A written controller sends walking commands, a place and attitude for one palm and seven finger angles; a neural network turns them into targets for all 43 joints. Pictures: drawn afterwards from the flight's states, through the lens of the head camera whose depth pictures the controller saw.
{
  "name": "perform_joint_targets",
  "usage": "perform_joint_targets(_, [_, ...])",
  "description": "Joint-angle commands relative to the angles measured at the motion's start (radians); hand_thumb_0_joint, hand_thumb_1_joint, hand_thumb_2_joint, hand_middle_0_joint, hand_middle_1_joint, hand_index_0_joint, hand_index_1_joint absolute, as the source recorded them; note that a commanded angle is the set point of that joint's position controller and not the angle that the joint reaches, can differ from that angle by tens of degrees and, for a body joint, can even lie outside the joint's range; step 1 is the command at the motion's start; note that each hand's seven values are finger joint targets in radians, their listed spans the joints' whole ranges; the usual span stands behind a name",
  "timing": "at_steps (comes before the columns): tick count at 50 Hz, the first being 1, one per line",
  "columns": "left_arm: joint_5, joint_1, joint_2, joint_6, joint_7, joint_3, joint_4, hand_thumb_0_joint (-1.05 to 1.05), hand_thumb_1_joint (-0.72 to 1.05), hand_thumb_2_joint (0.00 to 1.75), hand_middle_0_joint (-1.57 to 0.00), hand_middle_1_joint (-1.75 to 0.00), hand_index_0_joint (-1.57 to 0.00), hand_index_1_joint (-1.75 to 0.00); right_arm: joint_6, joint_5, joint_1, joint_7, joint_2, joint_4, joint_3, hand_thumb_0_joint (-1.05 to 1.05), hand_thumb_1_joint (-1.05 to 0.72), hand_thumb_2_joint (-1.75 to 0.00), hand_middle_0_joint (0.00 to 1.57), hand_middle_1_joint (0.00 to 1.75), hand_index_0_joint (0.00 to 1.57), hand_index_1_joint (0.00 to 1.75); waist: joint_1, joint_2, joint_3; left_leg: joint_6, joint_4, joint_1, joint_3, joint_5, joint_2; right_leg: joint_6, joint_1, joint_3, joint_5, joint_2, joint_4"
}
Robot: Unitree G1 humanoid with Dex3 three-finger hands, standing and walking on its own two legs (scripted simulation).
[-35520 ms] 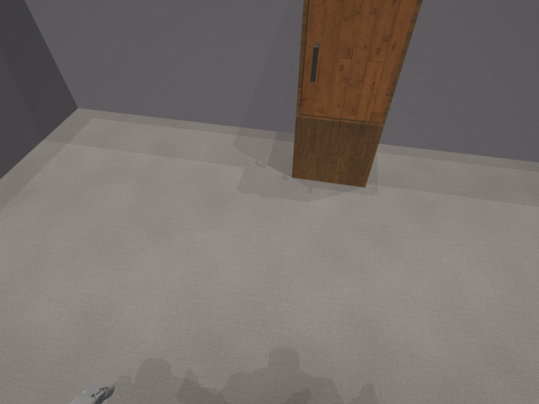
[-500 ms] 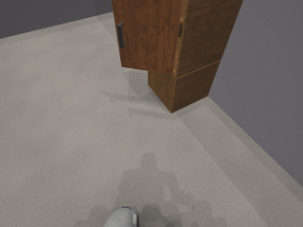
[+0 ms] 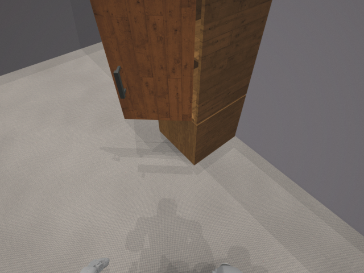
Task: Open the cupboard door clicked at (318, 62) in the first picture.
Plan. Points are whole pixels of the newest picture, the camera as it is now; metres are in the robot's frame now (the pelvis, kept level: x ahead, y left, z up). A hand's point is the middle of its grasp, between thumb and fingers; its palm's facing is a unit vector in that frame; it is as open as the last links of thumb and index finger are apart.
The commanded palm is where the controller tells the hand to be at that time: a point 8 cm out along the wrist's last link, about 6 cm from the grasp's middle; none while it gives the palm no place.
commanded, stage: take the last steps up to it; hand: left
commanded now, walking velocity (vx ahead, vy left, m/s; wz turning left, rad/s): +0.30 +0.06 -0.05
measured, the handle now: (120, 82) +0.85 +0.29 -0.10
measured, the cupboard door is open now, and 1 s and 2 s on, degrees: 48 48 48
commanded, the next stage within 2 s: come to a stop and stand still in 0.46 s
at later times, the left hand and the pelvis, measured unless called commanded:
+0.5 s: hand out of the picture +0.15 +0.21 -0.19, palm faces +0.09 -0.98 -0.17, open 7.3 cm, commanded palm none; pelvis +0.18 +0.03 -0.01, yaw +0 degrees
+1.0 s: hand (116, 206) +0.33 +0.22 -0.17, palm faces -0.03 -0.97 -0.23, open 7.4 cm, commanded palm none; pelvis +0.24 +0.03 +0.00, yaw -2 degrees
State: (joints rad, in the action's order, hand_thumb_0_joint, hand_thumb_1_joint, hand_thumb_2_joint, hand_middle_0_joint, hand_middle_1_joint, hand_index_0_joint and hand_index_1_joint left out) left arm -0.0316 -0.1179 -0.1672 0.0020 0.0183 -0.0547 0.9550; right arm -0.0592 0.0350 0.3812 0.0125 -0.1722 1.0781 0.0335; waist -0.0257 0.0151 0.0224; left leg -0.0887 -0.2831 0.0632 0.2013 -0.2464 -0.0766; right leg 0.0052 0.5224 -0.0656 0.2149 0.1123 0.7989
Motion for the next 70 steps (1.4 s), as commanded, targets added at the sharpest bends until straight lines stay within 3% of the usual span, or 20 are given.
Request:
perform_joint_targets(1, [0.004,0.059,-0.041,-0.029,-0.003,0.005,-0.082,0.00,0.90,0.90,-0.20,-0.30,-0.20,-0.30,-0.016,-0.001,0.110,0.009,-0.112,0.000,0.012,0.00,-0.90,-0.90,0.20,0.30,0.20,0.30,-0.012,-0.063,0.045,-0.092,0.023,-0.065,-0.189,0.427,0.336,-0.024,-0.015,-0.038,0.052,-0.036,-0.136])
perform_joint_targets(4, [0.003,-0.109,-0.081,-0.046,-0.007,-0.007,-0.031,0.00,0.90,0.90,-0.20,-0.30,-0.20,-0.30,-0.012,-0.014,0.094,0.008,-0.115,0.014,0.008,0.00,-0.90,-0.90,0.20,0.30,0.20,0.30,0.070,-0.010,-0.041,-0.019,-0.216,0.032,-0.120,0.506,0.265,-0.052,-0.359,-0.053,-0.062,-0.073,-0.313])
perform_joint_targets(5, [0.001,-0.254,-0.141,-0.057,-0.014,-0.027,0.014,0.00,0.90,0.90,-0.20,-0.30,-0.20,-0.30,-0.018,-0.026,0.068,0.005,-0.099,-0.006,0.008,0.00,-0.90,-0.90,0.20,0.30,0.20,0.30,0.128,0.068,-0.123,0.025,-0.410,0.241,-0.074,0.386,0.200,-0.110,-0.643,0.109,-0.163,0.051,-0.313])
perform_joint_targets(6, [0.004,-0.394,-0.240,-0.062,-0.022,-0.054,0.058,0.00,0.90,0.90,-0.20,-0.30,-0.20,-0.30,-0.023,-0.031,0.063,-0.001,-0.069,-0.036,0.005,0.00,-0.90,-0.90,0.20,0.30,0.20,0.30,0.158,0.242,-0.199,0.083,-0.685,0.520,-0.015,-0.155,0.067,-0.234,-0.888,0.452,-0.355,0.320,-0.395])
perform_joint_targets(7, [0.016,-0.407,-0.260,-0.062,-0.029,-0.054,0.062,0.00,0.90,0.90,-0.20,-0.30,-0.20,-0.30,-0.015,-0.026,0.010,0.000,-0.107,-0.049,0.014,0.00,-0.90,-0.90,0.20,0.30,0.20,0.30,0.164,0.157,-0.181,0.085,-0.881,0.575,-0.131,-0.355,0.086,-0.299,-0.823,0.505,-0.409,0.403,-0.457])
perform_joint_targets(9, [0.018,-0.269,-0.167,-0.062,-0.041,-0.034,0.039,0.00,0.90,0.90,-0.20,-0.30,-0.20,-0.30,0.001,-0.020,-0.082,-0.002,-0.075,-0.057,0.022,0.00,-0.90,-0.90,0.20,0.30,0.20,0.30,0.111,0.044,-0.011,0.090,-0.899,0.599,-0.211,-0.208,0.161,-0.229,-0.587,0.339,-0.389,0.315,-0.498])
perform_joint_targets(13, [0.014,-0.195,-0.088,-0.079,-0.033,-0.005,0.045,0.00,0.90,0.90,-0.20,-0.30,-0.20,-0.30,0.036,-0.015,-0.014,-0.017,-0.006,-0.026,0.011,0.00,-0.90,-0.90,0.20,0.30,0.20,0.30,0.022,0.130,0.030,0.126,-0.720,0.454,-0.162,-0.060,0.178,-0.144,-0.369,0.079,-0.352,0.187,-0.572])
perform_joint_targets(19, [0.004,-0.202,-0.139,-0.080,-0.027,-0.025,0.071,0.00,0.90,0.90,-0.20,-0.30,-0.20,-0.30,0.026,-0.014,-0.123,-0.039,0.001,-0.073,0.018,0.00,-0.90,-0.90,0.20,0.30,0.20,0.30,0.044,0.123,0.041,0.126,-0.400,0.345,-0.108,0.016,0.142,-0.138,-0.334,0.062,-0.206,0.179,-0.551])
perform_joint_targets(23, [0.009,-0.187,-0.147,-0.059,-0.024,-0.024,0.083,0.00,0.90,0.90,-0.20,-0.30,-0.20,-0.30,0.007,-0.008,-0.014,-0.029,-0.079,-0.044,0.029,0.00,-0.90,-0.90,0.20,0.30,0.20,0.30,-0.025,0.050,0.005,0.111,-0.194,0.037,-0.082,0.096,0.098,-0.079,-0.224,0.004,-0.120,0.111,-0.338])
perform_joint_targets(25, [0.019,-0.204,-0.059,-0.049,-0.023,-0.005,0.046,0.00,0.90,0.90,-0.20,-0.30,-0.20,-0.30,0.006,0.006,0.169,-0.005,-0.256,-0.023,0.068,0.00,-0.90,-0.90,0.20,0.30,0.20,0.30,-0.084,-0.361,-0.105,-0.054,-0.040,-0.147,-0.533,0.164,0.450,-0.004,0.015,-0.112,0.416,-0.094,0.183])
perform_joint_targets(26, [0.014,-0.159,-0.071,-0.046,-0.028,-0.003,0.022,0.00,0.90,0.90,-0.20,-0.30,-0.20,-0.30,0.019,0.002,0.155,0.005,-0.248,-0.032,0.059,0.00,-0.90,-0.90,0.20,0.30,0.20,0.30,-0.077,-0.257,-0.091,-0.114,0.005,-0.098,-0.569,0.138,0.496,-0.025,0.057,-0.007,0.419,-0.068,0.342])
perform_joint_targets(29, [0.011,-0.159,-0.068,-0.038,-0.023,0.000,0.062,0.00,0.90,0.90,-0.20,-0.30,-0.20,-0.30,0.003,-0.007,-0.042,0.019,-0.129,-0.088,0.016,0.00,-0.90,-0.90,0.20,0.30,0.20,0.30,0.005,-0.091,0.003,-0.083,0.026,0.122,-0.404,0.292,0.419,-0.013,0.033,0.062,0.217,0.012,0.400])
perform_joint_targets(32, [0.023,-0.257,-0.028,-0.003,-0.036,0.013,0.110,0.00,0.90,0.90,-0.20,-0.30,-0.20,-0.30,-0.004,-0.013,-0.124,0.036,-0.103,-0.090,-0.008,0.00,-0.90,-0.90,0.20,0.30,0.20,0.30,0.061,-0.065,-0.040,-0.043,0.005,0.182,-0.247,0.624,0.373,0.026,-0.143,0.083,0.133,-0.003,0.226])
perform_joint_targets(46, [0.014,-0.111,-0.070,0.047,-0.043,-0.009,-0.009,0.00,0.90,0.90,-0.20,-0.30,-0.20,-0.30,0.066,-0.007,-0.096,0.045,-0.188,-0.057,0.051,0.00,-0.90,-0.90,0.20,0.30,0.20,0.30,0.007,-0.199,-0.074,-0.078,-0.101,0.062,-0.277,0.672,0.407,0.012,-0.176,0.021,0.216,-0.078,-0.053])
perform_joint_targets(50, [0.012,-0.188,-0.117,0.016,-0.049,-0.013,0.007,0.00,0.90,0.90,-0.20,-0.30,-0.20,-0.30,0.072,-0.024,-0.096,0.028,-0.159,-0.061,0.056,0.00,-0.90,-0.90,0.20,0.30,0.20,0.30,0.045,-0.063,-0.140,0.029,-0.243,0.121,-0.209,0.393,0.286,-0.005,-0.408,0.063,-0.184,-0.033,-0.432])
perform_joint_targets(52, [0.008,-0.161,-0.214,-0.004,-0.058,-0.019,0.009,0.00,0.90,0.90,-0.20,-0.30,-0.20,-0.30,0.088,-0.031,-0.119,0.013,-0.078,-0.092,0.037,0.00,-0.90,-0.90,0.20,0.30,0.20,0.30,0.044,0.225,-0.095,0.123,-0.450,0.305,-0.124,-0.290,0.098,-0.160,-0.412,0.307,-0.579,0.272,-0.460])
perform_joint_targets(54, [0.007,-0.115,-0.185,-0.005,-0.063,-0.012,0.008,0.00,0.90,0.90,-0.20,-0.30,-0.20,-0.30,0.107,-0.024,-0.157,0.008,-0.061,-0.093,0.037,0.00,-0.90,-0.90,0.20,0.30,0.20,0.30,0.037,0.105,-0.057,0.123,-0.588,0.328,-0.190,-0.312,0.100,-0.197,-0.378,0.235,-0.623,0.243,-0.449])
perform_joint_targets(56, [0.014,-0.110,-0.177,-0.012,-0.066,-0.007,0.020,0.00,0.90,0.90,-0.20,-0.30,-0.20,-0.30,0.109,-0.024,-0.144,0.012,-0.084,-0.064,0.033,0.00,-0.90,-0.90,0.20,0.30,0.20,0.30,0.038,0.187,-0.051,0.139,-0.650,0.395,-0.201,-0.265,0.100,-0.172,-0.475,0.204,-0.795,0.200,-0.399])
perform_joint_targets(66, [0.003,-0.147,-0.215,-0.011,-0.064,-0.034,0.033,0.00,0.90,0.90,-0.20,-0.30,-0.20,-0.30,0.096,-0.029,-0.178,-0.003,-0.081,-0.092,0.033,0.00,-0.90,-0.90,0.20,0.30,0.20,0.30,0.068,0.164,-0.013,0.146,-0.407,0.317,-0.177,-0.190,0.083,-0.176,-0.466,0.223,-0.526,0.210,-0.420])
perform_joint_targets(70, [0.018,-0.102,-0.183,-0.004,-0.053,-0.019,0.038,0.00,0.90,0.90,-0.20,-0.30,-0.20,-0.30,0.074,-0.024,-0.090,0.002,-0.090,-0.057,0.026,0.00,-0.90,-0.90,0.20,0.30,0.20,0.30,0.015,0.085,-0.023,0.120,-0.109,0.017,-0.164,0.101,0.091,-0.069,-0.262,0.140,-0.231,0.094,-0.338])
